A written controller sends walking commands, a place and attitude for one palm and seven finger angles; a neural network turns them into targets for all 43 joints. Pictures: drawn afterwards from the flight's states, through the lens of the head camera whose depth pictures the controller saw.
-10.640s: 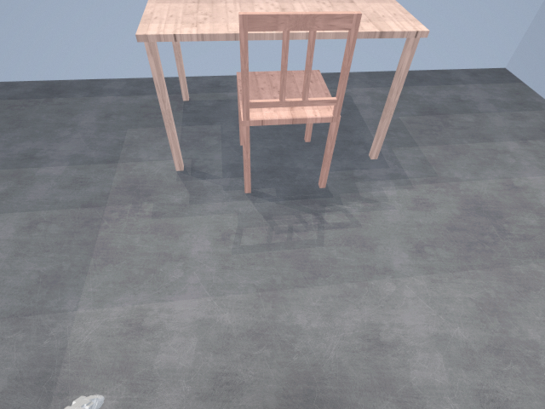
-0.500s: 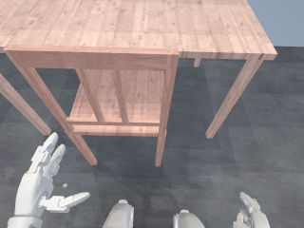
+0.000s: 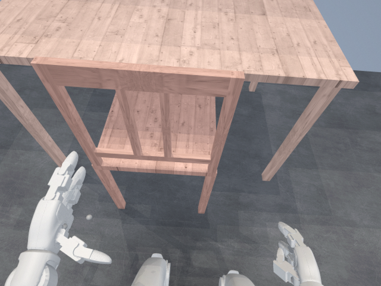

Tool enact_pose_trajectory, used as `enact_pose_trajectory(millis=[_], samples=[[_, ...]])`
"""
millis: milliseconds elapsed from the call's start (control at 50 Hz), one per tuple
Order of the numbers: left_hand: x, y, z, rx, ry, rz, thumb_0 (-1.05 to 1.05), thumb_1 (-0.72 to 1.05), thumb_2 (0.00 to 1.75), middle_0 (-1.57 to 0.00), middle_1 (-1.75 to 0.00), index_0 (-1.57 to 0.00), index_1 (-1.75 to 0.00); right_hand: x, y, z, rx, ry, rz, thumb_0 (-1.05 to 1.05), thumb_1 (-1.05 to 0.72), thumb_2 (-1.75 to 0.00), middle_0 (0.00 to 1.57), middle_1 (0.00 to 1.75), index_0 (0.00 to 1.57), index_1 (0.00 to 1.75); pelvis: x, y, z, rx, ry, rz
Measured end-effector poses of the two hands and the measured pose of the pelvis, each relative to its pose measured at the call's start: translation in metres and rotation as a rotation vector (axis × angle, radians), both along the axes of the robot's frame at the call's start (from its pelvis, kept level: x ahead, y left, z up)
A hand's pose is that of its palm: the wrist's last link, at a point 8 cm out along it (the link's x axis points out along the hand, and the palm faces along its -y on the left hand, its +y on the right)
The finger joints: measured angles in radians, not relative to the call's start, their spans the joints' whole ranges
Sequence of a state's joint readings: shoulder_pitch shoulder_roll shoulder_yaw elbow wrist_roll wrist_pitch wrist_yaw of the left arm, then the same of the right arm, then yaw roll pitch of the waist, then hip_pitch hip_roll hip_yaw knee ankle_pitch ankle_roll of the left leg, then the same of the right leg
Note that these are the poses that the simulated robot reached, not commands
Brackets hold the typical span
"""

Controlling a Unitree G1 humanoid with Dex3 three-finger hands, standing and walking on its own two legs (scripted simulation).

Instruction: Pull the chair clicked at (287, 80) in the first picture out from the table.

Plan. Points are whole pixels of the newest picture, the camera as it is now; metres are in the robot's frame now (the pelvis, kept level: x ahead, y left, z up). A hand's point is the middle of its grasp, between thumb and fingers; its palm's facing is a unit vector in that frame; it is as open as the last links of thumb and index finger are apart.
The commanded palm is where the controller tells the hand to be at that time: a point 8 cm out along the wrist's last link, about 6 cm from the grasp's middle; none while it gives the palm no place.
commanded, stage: raise the hand toward the chair's back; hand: left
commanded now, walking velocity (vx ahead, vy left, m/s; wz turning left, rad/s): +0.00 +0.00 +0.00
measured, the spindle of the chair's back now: (131, 125) +0.50 +0.20 -0.02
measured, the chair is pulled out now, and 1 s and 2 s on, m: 0.00 0.00 0.00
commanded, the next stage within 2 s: aim the fingers beside a spindle in 0.62 s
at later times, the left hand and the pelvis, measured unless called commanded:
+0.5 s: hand (100, 205) +0.25 +0.19 +0.05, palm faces +0.04 -1.00 -0.06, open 16.9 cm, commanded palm +0.23 +0.24 +0.05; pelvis +0.01 -0.01 +0.01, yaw +0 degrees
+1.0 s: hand (105, 202) +0.26 +0.19 +0.04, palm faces +0.03 -1.00 -0.04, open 16.9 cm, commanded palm +0.25 +0.24 +0.04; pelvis +0.00 -0.02 +0.00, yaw +0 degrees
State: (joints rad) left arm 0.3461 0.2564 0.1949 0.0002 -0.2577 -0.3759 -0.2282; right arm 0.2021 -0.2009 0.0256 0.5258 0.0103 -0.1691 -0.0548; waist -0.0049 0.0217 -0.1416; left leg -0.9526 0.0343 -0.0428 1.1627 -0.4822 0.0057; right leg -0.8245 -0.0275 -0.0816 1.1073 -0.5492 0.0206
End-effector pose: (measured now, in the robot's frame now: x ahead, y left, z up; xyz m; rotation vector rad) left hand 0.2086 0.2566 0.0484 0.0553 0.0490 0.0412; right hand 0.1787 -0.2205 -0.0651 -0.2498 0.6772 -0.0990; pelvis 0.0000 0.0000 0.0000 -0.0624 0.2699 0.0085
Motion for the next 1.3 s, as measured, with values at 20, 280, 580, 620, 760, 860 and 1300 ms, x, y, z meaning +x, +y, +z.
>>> enact_pose_trajectory(millis=[20, 280, 580, 620, 760, 860, 1300], samples=[[0.002, 0.000, 0.001, 0.002, -0.001, -0.003, -0.01, -0.48, 0.30, -0.06, -0.08, -0.06, -0.08, -0.002, -0.001, -0.001, -0.002, 0.008, -0.004, 0.01, -0.90, -0.90, 0.21, 0.30, 0.20, 0.31, 0.000, 0.000, 0.000, 0.000, 0.000, 0.000], [0.021, -0.005, 0.007, -0.004, -0.001, -0.013, -0.02, -0.50, 0.30, -0.06, -0.08, -0.06, -0.08, -0.027, -0.032, -0.001, -0.037, 0.073, -0.086, 0.01, -0.90, -0.90, 0.21, 0.30, 0.20, 0.30, 0.006, -0.005, 0.007, 0.011, -0.001, -0.011], [0.019, -0.020, 0.006, 0.005, -0.010, -0.003, -0.02, -0.50, 0.30, -0.06, -0.08, -0.06, -0.08, -0.018, -0.042, -0.004, -0.019, 0.060, -0.081, 0.01, -0.90, -0.90, 0.20, 0.30, 0.20, 0.30, 0.007, -0.018, 0.006, 0.023, -0.001, -0.011], [0.019, -0.021, 0.006, 0.005, -0.008, -0.004, -0.02, -0.50, 0.30, -0.06, -0.08, -0.06, -0.08, -0.016, -0.042, -0.004, -0.013, 0.057, -0.077, 0.01, -0.90, -0.90, 0.20, 0.30, 0.20, 0.30, 0.007, -0.019, 0.006, 0.024, -0.001, -0.011], [0.018, -0.024, 0.006, -0.001, -0.011, 0.002, -0.02, -0.50, 0.30, -0.06, -0.08, -0.06, -0.08, -0.012, -0.043, -0.006, -0.004, 0.049, -0.069, 0.01, -0.90, -0.90, 0.20, 0.30, 0.20, 0.30, 0.007, -0.023, 0.005, 0.027, -0.001, -0.009], [0.021, -0.020, 0.001, -0.001, -0.010, 0.004, -0.02, -0.50, 0.30, -0.06, -0.08, -0.06, -0.08, -0.012, -0.046, -0.008, -0.013, 0.053, -0.071, 0.01, -0.90, -0.90, 0.20, 0.30, 0.20, 0.30, 0.006, -0.024, 0.003, 0.027, 0.003, -0.010], [0.060, -0.019, -0.020, -0.024, -0.022, -0.015, -0.02, -0.50, 0.30, -0.06, -0.08, -0.06, -0.08, -0.039, -0.042, -0.023, -0.034, 0.144, -0.094, 0.01, -0.90, -0.90, 0.20, 0.30, 0.20, 0.30, 0.001, -0.012, -0.006, 0.020, 0.044, -0.024]])
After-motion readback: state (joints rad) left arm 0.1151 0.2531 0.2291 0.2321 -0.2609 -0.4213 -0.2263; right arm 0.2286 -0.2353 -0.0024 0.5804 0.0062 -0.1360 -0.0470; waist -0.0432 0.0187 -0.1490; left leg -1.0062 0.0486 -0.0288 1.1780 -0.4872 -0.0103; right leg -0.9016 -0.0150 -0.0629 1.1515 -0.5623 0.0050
